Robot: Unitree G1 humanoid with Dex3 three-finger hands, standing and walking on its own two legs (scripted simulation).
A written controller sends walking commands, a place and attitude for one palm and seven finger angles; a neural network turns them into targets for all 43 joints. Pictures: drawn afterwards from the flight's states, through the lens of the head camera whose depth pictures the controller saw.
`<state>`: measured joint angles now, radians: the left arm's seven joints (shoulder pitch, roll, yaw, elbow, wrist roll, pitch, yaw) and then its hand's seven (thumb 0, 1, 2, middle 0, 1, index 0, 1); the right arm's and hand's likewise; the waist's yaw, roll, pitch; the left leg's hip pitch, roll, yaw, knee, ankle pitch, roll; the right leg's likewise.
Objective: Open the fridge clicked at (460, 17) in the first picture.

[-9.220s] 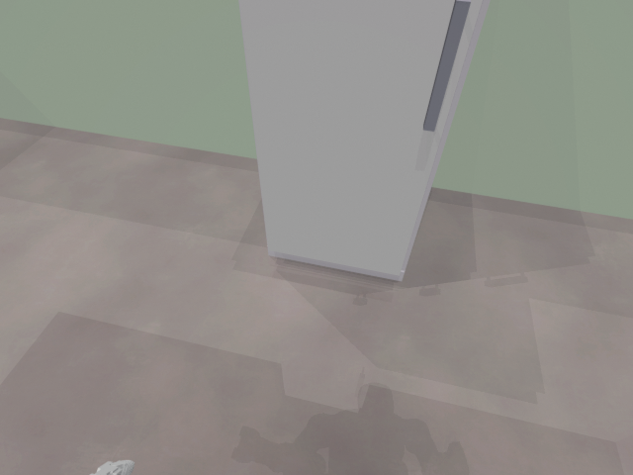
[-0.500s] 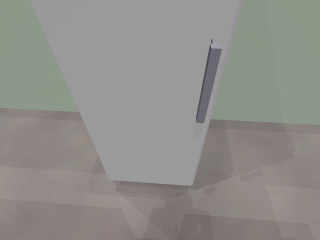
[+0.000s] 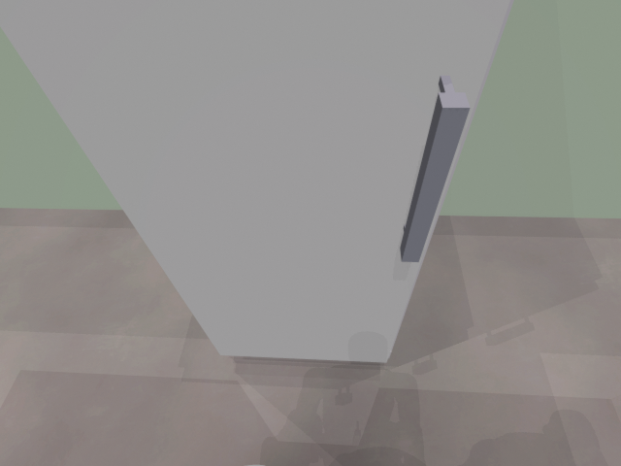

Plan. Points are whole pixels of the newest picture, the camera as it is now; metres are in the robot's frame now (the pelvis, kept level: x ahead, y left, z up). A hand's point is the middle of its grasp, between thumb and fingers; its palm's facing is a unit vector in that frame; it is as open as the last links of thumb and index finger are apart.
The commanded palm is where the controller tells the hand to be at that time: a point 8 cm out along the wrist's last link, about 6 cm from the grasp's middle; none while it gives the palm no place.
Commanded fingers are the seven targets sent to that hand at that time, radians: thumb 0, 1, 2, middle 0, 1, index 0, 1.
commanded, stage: come to a stop and stand still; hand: right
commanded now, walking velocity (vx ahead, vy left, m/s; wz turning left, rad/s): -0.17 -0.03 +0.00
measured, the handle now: (424, 183) +0.45 -0.12 +0.11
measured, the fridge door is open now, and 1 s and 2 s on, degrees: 0 0 0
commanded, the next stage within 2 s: look again from close up in 1.30 s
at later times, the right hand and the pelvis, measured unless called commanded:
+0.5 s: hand out of the picture +0.04 -0.18 -0.18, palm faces +0.10 +0.98 -0.17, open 7.3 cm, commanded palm none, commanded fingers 0.00 -0.90 -0.90 0.20 0.30 0.20 0.30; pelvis +0.00 +0.00 +0.00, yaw -1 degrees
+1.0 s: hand out of the picture -0.06 -0.13 -0.17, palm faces +0.06 +0.99 -0.13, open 7.3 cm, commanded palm none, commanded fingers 0.00 -0.90 -0.90 0.20 0.30 0.20 0.30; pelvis -0.04 +0.02 +0.01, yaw -1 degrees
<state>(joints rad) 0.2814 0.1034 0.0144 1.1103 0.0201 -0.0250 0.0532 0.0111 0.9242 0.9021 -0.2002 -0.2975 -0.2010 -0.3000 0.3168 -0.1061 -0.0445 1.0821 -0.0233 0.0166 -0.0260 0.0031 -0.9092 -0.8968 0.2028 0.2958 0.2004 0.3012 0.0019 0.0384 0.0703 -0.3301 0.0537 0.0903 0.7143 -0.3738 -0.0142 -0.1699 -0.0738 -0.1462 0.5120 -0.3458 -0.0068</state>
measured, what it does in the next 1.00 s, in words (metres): steps on the spot: left foot, then right foot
